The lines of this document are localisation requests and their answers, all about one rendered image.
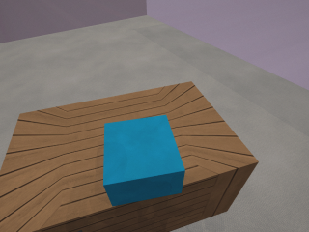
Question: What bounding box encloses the pedestal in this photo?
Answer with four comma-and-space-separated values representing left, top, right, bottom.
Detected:
0, 81, 258, 232

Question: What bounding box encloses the carton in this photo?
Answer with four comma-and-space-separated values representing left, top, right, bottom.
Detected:
103, 115, 185, 206

